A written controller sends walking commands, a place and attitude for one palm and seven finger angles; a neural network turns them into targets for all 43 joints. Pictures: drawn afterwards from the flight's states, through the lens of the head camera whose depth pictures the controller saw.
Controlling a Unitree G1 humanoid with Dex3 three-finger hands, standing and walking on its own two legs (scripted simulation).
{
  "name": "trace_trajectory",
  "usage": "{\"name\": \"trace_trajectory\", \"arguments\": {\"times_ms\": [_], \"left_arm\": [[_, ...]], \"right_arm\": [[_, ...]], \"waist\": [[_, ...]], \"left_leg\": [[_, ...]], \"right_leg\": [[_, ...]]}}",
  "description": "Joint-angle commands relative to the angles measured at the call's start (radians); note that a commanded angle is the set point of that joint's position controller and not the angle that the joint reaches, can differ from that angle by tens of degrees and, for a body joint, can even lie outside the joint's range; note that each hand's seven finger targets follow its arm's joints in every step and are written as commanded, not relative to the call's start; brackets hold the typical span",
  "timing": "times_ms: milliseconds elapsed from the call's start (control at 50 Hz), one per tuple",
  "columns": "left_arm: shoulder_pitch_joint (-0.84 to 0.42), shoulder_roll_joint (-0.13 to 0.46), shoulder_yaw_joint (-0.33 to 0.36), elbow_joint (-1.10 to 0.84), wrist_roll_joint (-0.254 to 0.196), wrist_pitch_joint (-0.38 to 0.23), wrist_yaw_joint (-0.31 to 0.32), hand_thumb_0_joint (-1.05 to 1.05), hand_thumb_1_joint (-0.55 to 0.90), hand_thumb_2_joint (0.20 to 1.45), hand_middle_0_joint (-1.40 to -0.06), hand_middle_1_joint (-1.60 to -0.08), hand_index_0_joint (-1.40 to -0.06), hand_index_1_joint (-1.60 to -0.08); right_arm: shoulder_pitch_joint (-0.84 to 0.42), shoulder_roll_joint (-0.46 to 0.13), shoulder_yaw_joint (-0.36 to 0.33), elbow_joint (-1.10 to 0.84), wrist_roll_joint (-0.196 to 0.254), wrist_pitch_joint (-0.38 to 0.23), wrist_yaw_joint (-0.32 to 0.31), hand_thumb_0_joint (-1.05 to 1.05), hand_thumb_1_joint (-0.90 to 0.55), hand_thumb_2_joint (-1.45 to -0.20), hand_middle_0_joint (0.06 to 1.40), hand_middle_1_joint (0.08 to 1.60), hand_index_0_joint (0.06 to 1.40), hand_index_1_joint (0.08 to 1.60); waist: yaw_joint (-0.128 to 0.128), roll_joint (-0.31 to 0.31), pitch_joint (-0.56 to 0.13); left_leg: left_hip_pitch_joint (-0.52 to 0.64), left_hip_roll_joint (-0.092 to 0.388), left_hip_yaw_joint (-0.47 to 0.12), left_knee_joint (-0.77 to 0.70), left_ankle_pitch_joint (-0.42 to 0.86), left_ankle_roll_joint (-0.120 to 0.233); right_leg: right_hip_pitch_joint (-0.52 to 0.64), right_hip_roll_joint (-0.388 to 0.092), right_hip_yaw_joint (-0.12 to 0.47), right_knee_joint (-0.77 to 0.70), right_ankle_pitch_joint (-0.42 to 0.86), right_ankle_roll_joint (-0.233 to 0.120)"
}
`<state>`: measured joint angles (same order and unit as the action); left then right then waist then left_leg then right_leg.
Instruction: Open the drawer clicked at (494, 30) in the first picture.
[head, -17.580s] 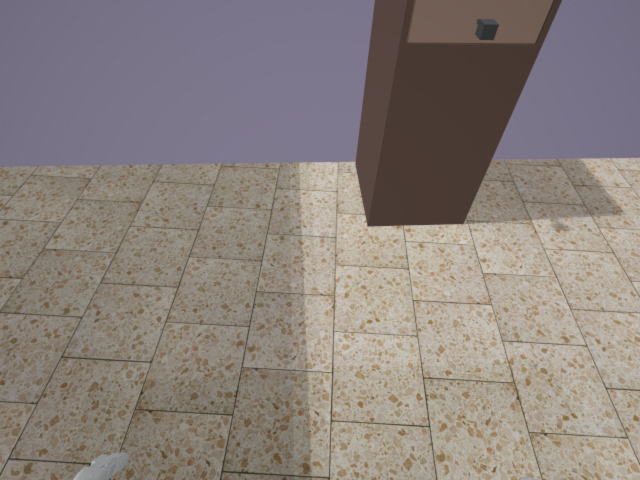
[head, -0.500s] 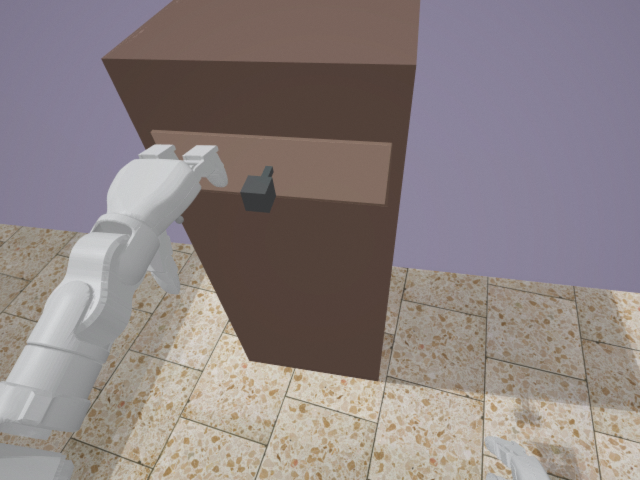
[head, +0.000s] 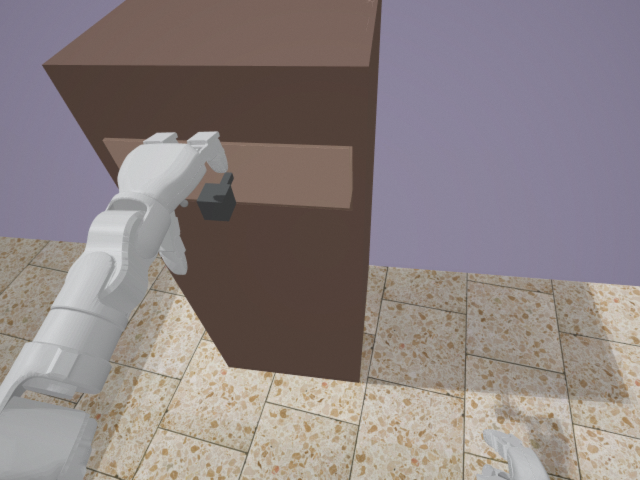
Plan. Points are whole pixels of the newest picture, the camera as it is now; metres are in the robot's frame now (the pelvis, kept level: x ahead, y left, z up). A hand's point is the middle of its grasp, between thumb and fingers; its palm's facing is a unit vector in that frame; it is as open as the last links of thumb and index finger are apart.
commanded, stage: move the hooked fingers above the handle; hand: left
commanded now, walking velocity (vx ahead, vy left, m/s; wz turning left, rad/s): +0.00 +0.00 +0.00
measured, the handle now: (221, 192) +0.50 +0.19 +0.08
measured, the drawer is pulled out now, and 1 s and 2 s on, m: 0.00 0.00 0.00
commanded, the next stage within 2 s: none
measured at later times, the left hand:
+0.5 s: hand (220, 171) +0.47 +0.17 +0.15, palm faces +0.05 -0.05 -1.00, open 13.8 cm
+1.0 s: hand (216, 176) +0.45 +0.17 +0.15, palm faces +0.06 -0.07 -1.00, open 13.8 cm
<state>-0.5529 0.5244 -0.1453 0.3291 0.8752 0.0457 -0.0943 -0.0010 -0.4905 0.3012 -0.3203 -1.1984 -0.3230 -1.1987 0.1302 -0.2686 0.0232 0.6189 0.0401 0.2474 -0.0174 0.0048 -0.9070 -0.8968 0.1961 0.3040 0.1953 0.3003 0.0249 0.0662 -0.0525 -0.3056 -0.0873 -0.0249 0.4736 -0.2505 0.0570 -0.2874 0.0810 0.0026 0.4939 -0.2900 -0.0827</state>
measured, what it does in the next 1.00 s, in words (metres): stands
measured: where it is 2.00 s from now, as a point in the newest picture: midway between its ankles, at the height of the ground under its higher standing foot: outside the picture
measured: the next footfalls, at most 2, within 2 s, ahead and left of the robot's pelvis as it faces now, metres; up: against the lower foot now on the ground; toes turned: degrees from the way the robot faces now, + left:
none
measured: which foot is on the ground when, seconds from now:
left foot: down 0.00-1.00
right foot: down 0.00-1.00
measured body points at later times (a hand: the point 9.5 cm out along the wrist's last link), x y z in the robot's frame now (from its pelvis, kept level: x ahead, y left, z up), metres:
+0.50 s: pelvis +0.00 +0.00 +0.00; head +0.04 -0.03 +0.44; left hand +0.46 +0.17 +0.20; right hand +0.10 -0.25 -0.14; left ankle -0.01 +0.09 -0.74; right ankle -0.03 -0.06 -0.74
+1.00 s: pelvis -0.01 +0.02 +0.00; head +0.02 +0.00 +0.44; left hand +0.44 +0.17 +0.21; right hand +0.12 -0.24 -0.13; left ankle -0.01 +0.09 -0.74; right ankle -0.03 -0.06 -0.74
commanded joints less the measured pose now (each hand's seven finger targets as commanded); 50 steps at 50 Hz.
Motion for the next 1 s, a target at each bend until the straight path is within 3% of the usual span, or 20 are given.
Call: {"name": "trace_trajectory", "arguments": {"times_ms": [0,80,140,200,340,380,400,520,600,660,680,720,740,800,820,840,880,900,940,980], "left_arm": [[-0.429,0.298,0.192,-0.127,0.012,0.011,0.05,0.0,-0.5,0.3,-0.3,-1.2,-0.3,-1.2],[-0.485,0.21,0.103,-0.119,0.012,-0.007,0.036,0.0,-0.5,0.3,-0.3,-1.2,-0.3,-1.2],[-0.516,0.208,0.093,-0.097,0.009,-0.026,0.03,0.0,-0.5,0.3,-0.3,-1.2,-0.3,-1.2],[-0.591,0.152,0.036,-0.085,0.0,-0.046,0.038,0.0,-0.5,0.3,-0.3,-1.2,-0.3,-1.2],[-0.748,0.212,0.098,0.103,0.024,-0.053,0.128,0.0,-0.5,0.3,-0.3,-1.2,-0.3,-1.2],[-0.749,0.258,0.143,0.125,0.044,-0.042,0.158,0.0,-0.5,0.3,-0.3,-1.2,-0.3,-1.2],[-0.73,0.308,0.189,0.159,0.054,-0.032,0.168,0.0,-0.5,0.3,-0.3,-1.2,-0.3,-1.2],[-0.606,0.309,0.184,0.223,0.066,0.019,0.121,0.0,-0.5,0.3,-0.3,-1.2,-0.3,-1.2],[-0.54,0.302,0.186,0.162,0.049,0.009,0.088,0.0,-0.5,0.3,-0.3,-1.2,-0.3,-1.2],[-0.572,0.254,0.131,0.105,0.051,-0.013,0.065,0.0,-0.5,0.3,-0.3,-1.2,-0.3,-1.2],[-0.596,0.199,0.077,0.079,0.046,-0.022,0.058,0.0,-0.5,0.3,-0.3,-1.2,-0.3,-1.2],[-0.658,0.191,0.059,0.049,0.042,-0.051,0.054,0.0,-0.5,0.3,-0.3,-1.2,-0.3,-1.2],[-0.719,0.139,0.007,0.028,0.034,-0.066,0.055,0.0,-0.5,0.3,-0.3,-1.2,-0.3,-1.2],[-0.825,0.119,-0.014,-0.044,0.015,-0.118,0.076,0.0,-0.5,0.3,-0.3,-1.2,-0.3,-1.2],[-0.851,0.15,0.015,-0.038,0.015,-0.128,0.09,0.0,-0.5,0.3,-0.3,-1.2,-0.3,-1.2],[-0.876,0.098,-0.024,-0.024,0.006,-0.132,0.103,0.0,-0.5,0.3,-0.3,-1.2,-0.3,-1.2],[-0.873,0.117,0.007,0.066,0.004,-0.118,0.134,0.0,-0.5,0.3,-0.3,-1.2,-0.3,-1.2],[-0.86,0.174,0.061,0.119,0.006,-0.102,0.149,0.0,-0.5,0.3,-0.3,-1.2,-0.3,-1.2],[-0.876,0.163,0.062,0.189,0.016,-0.059,0.179,0.0,-0.5,0.3,-0.3,-1.2,-0.3,-1.2],[-0.83,0.242,0.129,0.281,0.041,-0.005,0.198,0.0,-0.5,0.3,-0.3,-1.2,-0.3,-1.2]], "right_arm": [[-0.065,-0.118,-0.043,-0.123,-0.005,-0.025,-0.013,0.0,-0.9,-0.9,0.2,0.3,0.2,0.3],[-0.046,-0.111,-0.054,-0.125,0.001,-0.028,-0.018,0.0,-0.9,-0.9,0.2,0.3,0.2,0.3],[-0.021,-0.116,-0.061,-0.117,0.003,-0.03,-0.022,0.0,-0.9,-0.9,0.2,0.3,0.2,0.3],[0.0,-0.113,-0.067,-0.107,0.004,-0.031,-0.025,0.0,-0.9,-0.9,0.2,0.3,0.2,0.3],[0.054,-0.116,-0.064,-0.066,0.006,-0.039,-0.036,0.0,-0.9,-0.9,0.2,0.3,0.2,0.3],[0.053,-0.112,-0.062,-0.069,0.0,-0.039,-0.034,0.0,-0.9,-0.9,0.2,0.3,0.2,0.3],[0.057,-0.118,-0.063,-0.065,-0.003,-0.035,-0.035,0.0,-0.9,-0.9,0.2,0.3,0.2,0.3],[0.045,-0.123,-0.058,-0.092,0.001,-0.014,-0.034,0.0,-0.9,-0.9,0.2,0.3,0.2,0.3],[0.029,-0.126,-0.063,-0.118,0.005,-0.007,-0.035,0.0,-0.9,-0.9,0.2,0.3,0.2,0.3],[0.038,-0.127,-0.07,-0.121,0.012,-0.012,-0.038,0.0,-0.9,-0.9,0.2,0.3,0.2,0.3],[0.04,-0.123,-0.073,-0.125,0.013,-0.015,-0.039,0.0,-0.9,-0.9,0.2,0.3,0.2,0.3],[0.051,-0.122,-0.079,-0.114,0.018,-0.024,-0.042,0.0,-0.9,-0.9,0.2,0.3,0.2,0.3],[0.06,-0.117,-0.081,-0.11,0.018,-0.031,-0.045,0.0,-0.9,-0.9,0.2,0.3,0.2,0.3],[0.086,-0.111,-0.092,-0.091,0.012,-0.052,-0.049,0.0,-0.9,-0.9,0.2,0.3,0.2,0.3],[0.094,-0.112,-0.092,-0.076,0.012,-0.058,-0.049,0.0,-0.9,-0.9,0.2,0.3,0.2,0.3],[0.097,-0.105,-0.092,-0.069,0.011,-0.065,-0.048,0.0,-0.9,-0.9,0.2,0.3,0.2,0.3],[0.109,-0.109,-0.086,-0.043,0.012,-0.069,-0.044,0.0,-0.9,-0.9,0.2,0.3,0.2,0.3],[0.115,-0.118,-0.082,-0.035,0.013,-0.066,-0.042,0.0,-0.9,-0.9,0.2,0.3,0.2,0.3],[0.1,-0.115,-0.071,-0.032,0.013,-0.067,-0.037,0.0,-0.9,-0.9,0.2,0.3,0.2,0.3],[0.09,-0.121,-0.057,-0.032,0.011,-0.059,-0.033,0.0,-0.9,-0.9,0.2,0.3,0.2,0.3]], "waist": [[0.008,-0.1,-0.357],[-0.022,-0.074,-0.349],[-0.033,-0.073,-0.353],[-0.051,-0.08,-0.364],[-0.049,-0.092,-0.375],[-0.023,-0.049,-0.414],[-0.011,-0.079,-0.441],[0.001,-0.143,-0.432],[0.005,-0.151,-0.391],[-0.025,-0.112,-0.344],[-0.038,-0.093,-0.34],[-0.062,-0.068,-0.326],[-0.079,-0.041,-0.327],[-0.094,-0.007,-0.396],[-0.093,0.02,-0.414],[-0.099,0.032,-0.412],[-0.095,0.01,-0.378],[-0.079,-0.025,-0.373],[-0.069,-0.049,-0.355],[-0.037,-0.072,-0.359]], "left_leg": [[0.034,0.022,0.012,0.008,0.333,-0.003],[0.052,0.02,0.009,0.025,0.321,0.003],[0.06,0.02,0.004,0.033,0.319,0.004],[0.069,0.018,0.002,0.044,0.316,0.005],[0.022,0.022,0.004,0.039,0.285,0.0],[0.028,0.027,0.005,0.036,0.322,-0.003],[0.016,0.028,0.006,0.038,0.336,-0.002],[-0.045,0.035,0.027,0.023,0.357,0.001],[-0.037,0.037,0.032,0.012,0.343,0.006],[0.003,0.039,0.025,0.01,0.311,0.012],[0.032,0.039,0.022,0.015,0.308,0.014],[0.076,0.042,0.008,0.019,0.28,0.016],[0.107,0.04,0.002,0.022,0.265,0.015],[0.204,0.043,-0.023,0.036,0.31,0.009],[0.223,0.044,-0.033,0.039,0.31,0.002],[0.242,0.043,-0.034,0.042,0.32,-0.002],[0.228,0.049,-0.039,0.037,0.317,-0.014],[0.197,0.05,-0.041,0.027,0.306,-0.018],[0.152,0.049,-0.032,0.018,0.305,-0.02],[0.088,0.05,-0.026,0.006,0.316,-0.026]], "right_leg": [[0.237,-0.095,0.075,-0.018,0.511,0.057],[0.183,-0.093,0.07,-0.014,0.515,0.062],[0.161,-0.091,0.07,-0.011,0.505,0.059],[0.134,-0.09,0.07,-0.011,0.485,0.059],[0.101,-0.079,0.058,0.002,0.388,0.045],[0.121,-0.075,0.053,0.015,0.39,0.038],[0.154,-0.075,0.059,0.019,0.408,0.038],[0.247,-0.094,0.068,0.029,0.573,0.061],[0.243,-0.095,0.072,0.013,0.555,0.063],[0.163,-0.081,0.062,-0.008,0.457,0.054],[0.132,-0.078,0.06,-0.016,0.421,0.052],[0.068,-0.07,0.058,-0.033,0.333,0.047],[0.033,-0.067,0.057,-0.04,0.293,0.045],[-0.017,-0.058,0.046,-0.037,0.255,0.037],[-0.036,-0.054,0.04,-0.031,0.239,0.034],[-0.061,-0.053,0.032,-0.03,0.234,0.033],[-0.089,-0.047,0.017,-0.026,0.21,0.03],[-0.074,-0.045,0.014,-0.027,0.192,0.026],[-0.062,-0.045,0.009,-0.018,0.202,0.025],[-0.006,-0.048,0.008,-0.006,0.227,0.023]]}}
